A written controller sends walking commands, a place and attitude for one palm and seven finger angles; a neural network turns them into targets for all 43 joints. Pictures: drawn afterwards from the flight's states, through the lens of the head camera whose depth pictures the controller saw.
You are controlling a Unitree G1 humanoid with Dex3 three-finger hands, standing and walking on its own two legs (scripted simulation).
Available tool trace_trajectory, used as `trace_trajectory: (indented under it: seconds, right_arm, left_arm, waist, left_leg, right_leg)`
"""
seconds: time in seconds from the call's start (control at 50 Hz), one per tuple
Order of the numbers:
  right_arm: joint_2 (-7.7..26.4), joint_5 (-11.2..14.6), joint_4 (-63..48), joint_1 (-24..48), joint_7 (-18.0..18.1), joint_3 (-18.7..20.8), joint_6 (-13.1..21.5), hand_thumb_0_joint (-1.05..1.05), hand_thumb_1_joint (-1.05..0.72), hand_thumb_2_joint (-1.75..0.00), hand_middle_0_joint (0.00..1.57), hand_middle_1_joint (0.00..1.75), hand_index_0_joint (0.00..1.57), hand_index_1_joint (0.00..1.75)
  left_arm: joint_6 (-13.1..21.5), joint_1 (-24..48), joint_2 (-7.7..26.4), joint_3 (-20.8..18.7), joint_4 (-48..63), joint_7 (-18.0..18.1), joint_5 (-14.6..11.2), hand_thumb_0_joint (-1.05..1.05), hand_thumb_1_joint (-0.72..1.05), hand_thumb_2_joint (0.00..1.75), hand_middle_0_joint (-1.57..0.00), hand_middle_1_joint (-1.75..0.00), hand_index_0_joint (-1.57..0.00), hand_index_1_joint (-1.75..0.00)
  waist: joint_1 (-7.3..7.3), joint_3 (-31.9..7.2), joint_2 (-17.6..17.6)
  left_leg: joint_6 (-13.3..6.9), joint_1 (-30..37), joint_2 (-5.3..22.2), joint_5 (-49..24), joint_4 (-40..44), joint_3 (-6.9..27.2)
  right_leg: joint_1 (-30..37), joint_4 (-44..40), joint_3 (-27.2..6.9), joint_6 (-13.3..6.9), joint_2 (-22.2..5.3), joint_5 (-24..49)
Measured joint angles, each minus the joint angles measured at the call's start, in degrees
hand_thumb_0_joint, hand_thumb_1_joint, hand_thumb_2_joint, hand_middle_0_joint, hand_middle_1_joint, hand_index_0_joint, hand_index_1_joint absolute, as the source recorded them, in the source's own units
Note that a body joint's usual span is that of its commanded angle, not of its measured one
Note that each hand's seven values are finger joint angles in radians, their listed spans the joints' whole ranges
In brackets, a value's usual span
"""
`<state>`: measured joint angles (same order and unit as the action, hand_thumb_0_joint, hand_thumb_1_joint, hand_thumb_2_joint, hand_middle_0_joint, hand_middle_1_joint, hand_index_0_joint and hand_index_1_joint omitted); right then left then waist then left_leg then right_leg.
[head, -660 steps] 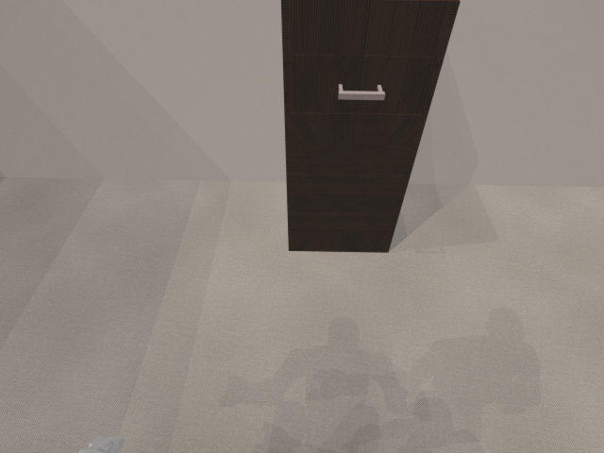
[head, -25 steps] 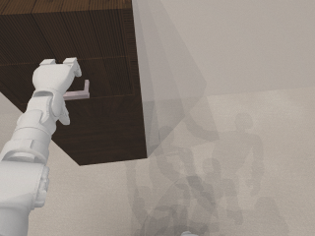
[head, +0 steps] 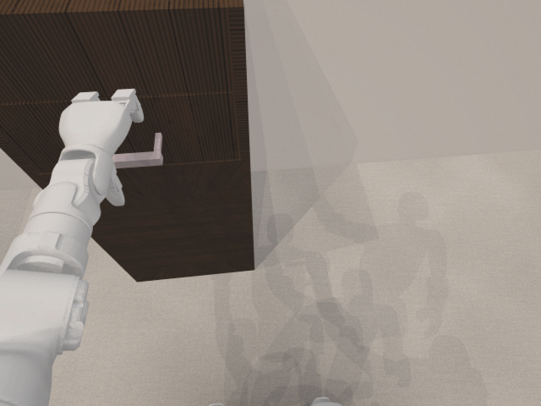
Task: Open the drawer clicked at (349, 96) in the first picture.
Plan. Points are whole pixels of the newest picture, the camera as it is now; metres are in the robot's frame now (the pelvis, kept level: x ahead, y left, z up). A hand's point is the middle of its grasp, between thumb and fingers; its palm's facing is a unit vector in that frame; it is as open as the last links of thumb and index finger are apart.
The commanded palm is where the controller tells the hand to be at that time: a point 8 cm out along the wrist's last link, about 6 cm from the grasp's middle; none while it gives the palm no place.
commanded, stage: move the hooked fingers above the handle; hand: left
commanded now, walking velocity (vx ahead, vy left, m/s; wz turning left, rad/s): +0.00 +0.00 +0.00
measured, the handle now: (124, 151) +0.53 +0.23 +0.01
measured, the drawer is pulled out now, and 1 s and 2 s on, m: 0.00 0.00 0.00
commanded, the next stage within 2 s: lower the fingers behind the handle in 0.54 s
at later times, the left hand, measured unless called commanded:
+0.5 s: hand (110, 157) +0.48 +0.23 +0.06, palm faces -0.06 -0.01 -1.00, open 13.8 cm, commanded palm +0.47 +0.24 +0.12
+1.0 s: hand (114, 171) +0.47 +0.23 +0.03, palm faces -0.09 -0.02 -1.00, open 13.8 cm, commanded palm +0.47 +0.24 +0.09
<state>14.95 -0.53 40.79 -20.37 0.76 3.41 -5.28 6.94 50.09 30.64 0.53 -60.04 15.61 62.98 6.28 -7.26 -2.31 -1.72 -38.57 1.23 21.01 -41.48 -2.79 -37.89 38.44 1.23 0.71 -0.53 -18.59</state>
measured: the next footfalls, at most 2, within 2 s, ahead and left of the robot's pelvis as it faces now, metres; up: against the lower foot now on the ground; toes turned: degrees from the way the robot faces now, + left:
none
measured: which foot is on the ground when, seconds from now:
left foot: down 0.00-1.00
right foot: down 0.00-1.00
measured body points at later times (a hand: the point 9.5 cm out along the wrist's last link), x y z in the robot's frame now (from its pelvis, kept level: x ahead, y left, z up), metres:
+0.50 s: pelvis +0.00 -0.01 +0.00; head +0.09 -0.02 +0.44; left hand +0.48 +0.23 +0.11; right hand +0.00 -0.30 -0.12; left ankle -0.02 +0.10 -0.71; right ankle -0.01 -0.13 -0.71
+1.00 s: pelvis +0.00 -0.01 +0.00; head +0.10 -0.01 +0.44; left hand +0.47 +0.23 +0.09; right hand +0.02 -0.29 -0.13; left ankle -0.02 +0.10 -0.71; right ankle -0.01 -0.13 -0.71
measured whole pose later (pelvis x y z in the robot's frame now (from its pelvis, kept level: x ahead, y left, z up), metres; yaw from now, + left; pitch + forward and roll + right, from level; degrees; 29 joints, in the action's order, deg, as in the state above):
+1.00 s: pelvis +0.00 -0.01 +0.00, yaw +0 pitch +19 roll -1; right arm 14.9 -0.6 40.3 -20.1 2.0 3.4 -5.2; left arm 10.7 45.0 32.3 -1.2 -58.9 14.2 63.3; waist 5.8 -7.0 -2.2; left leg -0.9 -39.4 1.9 21.4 -42.1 -2.4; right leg -39.0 39.6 1.5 -0.1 0.2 -19.3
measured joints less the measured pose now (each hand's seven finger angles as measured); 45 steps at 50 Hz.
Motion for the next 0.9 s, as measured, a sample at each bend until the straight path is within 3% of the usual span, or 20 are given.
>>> trace_trajectory:
  seconds: [0.12,0.24,0.38,0.5,0.62,0.76,0.9]
  right_arm:
    - [-0.19,0.3,-0.45,0.92,-0.36,-0.83,-0.66,0.01,-0.91,-0.9,0.2,0.3,0.21,0.3]
    - [-0.61,0.85,-1.15,0.72,0.45,-1.56,-0.82,0.01,-0.91,-0.9,0.2,0.3,0.21,0.3]
    - [-0.03,0.82,-1.09,-1.01,1.36,-0.94,-0.42,0.01,-0.91,-0.9,0.2,0.3,0.21,0.3]
    - [0.71,0.41,0.1,-1.71,1.47,0.07,-0.22,0.01,-0.91,-0.9,0.2,0.3,0.21,0.3]
    - [1.16,0.4,0.81,-0.59,1.09,0.08,-0.15,0.01,-0.91,-0.9,0.2,0.3,0.21,0.3]
    - [0.85,0.66,0.3,-0.21,0.99,-0.22,-0.42,0.01,-0.91,-0.9,0.2,0.3,0.21,0.3]
    - [0.19,0.7,-0.8,-0.03,1.34,-0.43,-0.49,0.01,-0.91,-0.9,0.2,0.3,0.21,0.3]
  left_arm:
    - [-3.67,1.01,-1.08,0.04,-2.33,0.29,0.33,0.0,-0.49,0.3,-0.35,-1.23,-0.36,-1.25]
    - [-4.92,1.59,-0.05,0.02,-3.88,-2.01,0.19,0.0,-0.49,0.3,-0.33,-1.21,-0.33,-1.23]
    - [-1.96,-0.87,1.89,-0.36,-2.08,-4.19,-0.48,0.0,-0.49,0.3,-0.32,-1.2,-0.32,-1.21]
    - [1.1,-2.21,2.24,-0.55,0.72,-2.73,-0.39,0.0,-0.49,0.3,-0.32,-1.2,-0.32,-1.2]
    - [-0.94,-0.39,2.6,-1.14,-1.3,-0.65,-0.34,0.0,-0.49,0.3,-0.32,-1.2,-0.32,-1.2]
    - [-2.36,-0.45,2.32,-0.85,-2.34,-2.63,-0.97,0.0,-0.49,0.3,-0.32,-1.2,-0.34,-1.23]
    - [0.61,-4.17,2.11,-0.96,-1.03,-4.44,-0.84,0.0,-0.49,0.3,-0.31,-1.2,-0.32,-1.21]
  waist:
    - [-0.12,-0.23,-0.61]
    - [0.3,0.33,-0.43]
    - [0.08,0.94,-0.23]
    - [-0.15,0.91,0.01]
    - [0.33,0.7,0.02]
    - [-0.06,-0.02,-0.35]
    - [-0.32,0.13,-0.24]
  left_leg:
    - [-0.11,0.53,0.09,-0.16,0.44,-0.59]
    - [0.16,1.63,0.29,-0.81,1.5,-0.83]
    - [0.58,1.95,0.64,-1.02,1.83,-0.54]
    - [0.9,1.18,0.71,-0.75,1.13,0.3]
    - [1.03,0.47,0.79,-0.6,0.84,0.57]
    - [1.04,1.48,0.94,-0.68,1.85,0.13]
    - [0.93,1.79,0.94,-0.27,1.54,-0.14]
  right_leg:
    - [0.15,-0.15,-0.6,0.18,0.11,0.25]
    - [0.87,-0.67,-0.85,-0.12,0.34,0.69]
    - [1.21,-0.93,-0.56,-0.55,0.7,0.79]
    - [0.83,-0.43,0.25,-0.88,0.76,0.33]
    - [0.21,-0.19,0.5,-1.01,0.84,0.13]
    - [1.0,-1.17,0.05,-0.95,1.03,0.39]
    - [1.2,-0.79,-0.23,-0.84,1.03,0.04]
